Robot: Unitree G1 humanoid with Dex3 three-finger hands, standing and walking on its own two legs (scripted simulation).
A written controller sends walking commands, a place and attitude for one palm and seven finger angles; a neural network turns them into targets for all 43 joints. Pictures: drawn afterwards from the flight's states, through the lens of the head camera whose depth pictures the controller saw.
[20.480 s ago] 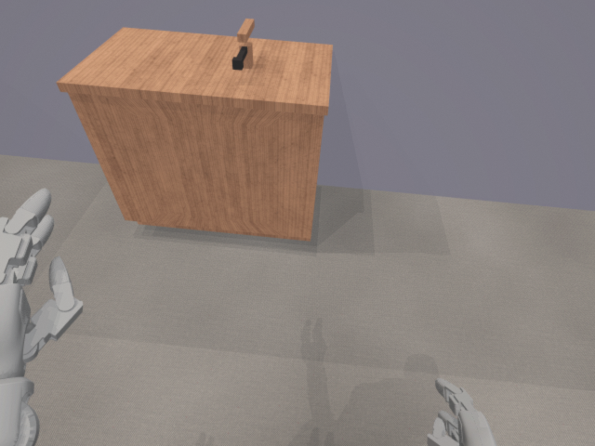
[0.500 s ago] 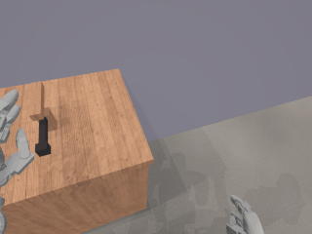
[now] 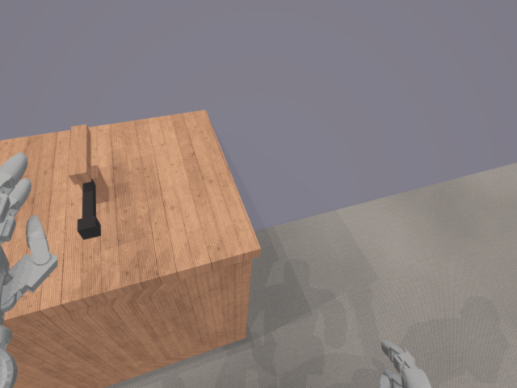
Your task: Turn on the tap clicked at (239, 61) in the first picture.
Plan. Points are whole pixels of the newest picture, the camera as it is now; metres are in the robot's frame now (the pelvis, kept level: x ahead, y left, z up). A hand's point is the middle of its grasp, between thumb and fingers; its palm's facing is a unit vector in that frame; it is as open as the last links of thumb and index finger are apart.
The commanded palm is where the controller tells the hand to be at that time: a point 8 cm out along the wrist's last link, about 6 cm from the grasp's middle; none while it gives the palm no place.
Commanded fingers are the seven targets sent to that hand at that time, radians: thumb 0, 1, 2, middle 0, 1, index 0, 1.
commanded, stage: shuffle to correct the standing spot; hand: left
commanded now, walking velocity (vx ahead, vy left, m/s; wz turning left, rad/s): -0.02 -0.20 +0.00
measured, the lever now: (89, 227) +0.35 +0.32 +0.01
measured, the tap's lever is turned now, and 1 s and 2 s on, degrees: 0 0 0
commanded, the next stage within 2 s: come to a stop and stand still in 0.52 s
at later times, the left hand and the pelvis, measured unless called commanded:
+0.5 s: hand (77, 240) +0.24 +0.23 +0.17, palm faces +0.37 -0.84 -0.40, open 7.5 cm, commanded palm +0.17 +0.27 +0.18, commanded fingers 0.00 0.90 0.90 -0.20 -0.30 -0.20 -0.30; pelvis +0.02 -0.02 +0.00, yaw +1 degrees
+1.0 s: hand (66, 243) +0.23 +0.24 +0.16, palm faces +0.31 -0.86 -0.40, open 7.5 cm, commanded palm +0.17 +0.29 +0.18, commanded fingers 0.00 0.90 0.90 -0.20 -0.30 -0.20 -0.30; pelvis +0.00 +0.01 +0.00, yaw -2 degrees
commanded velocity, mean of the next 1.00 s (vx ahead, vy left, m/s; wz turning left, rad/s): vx -0.02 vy -0.12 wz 0.00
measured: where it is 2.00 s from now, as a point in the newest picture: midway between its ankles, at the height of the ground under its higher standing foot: outside the picture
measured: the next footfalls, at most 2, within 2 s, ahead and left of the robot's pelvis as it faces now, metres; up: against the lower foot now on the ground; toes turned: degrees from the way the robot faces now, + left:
none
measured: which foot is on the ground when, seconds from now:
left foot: down 0.00-1.00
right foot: down 0.00-1.00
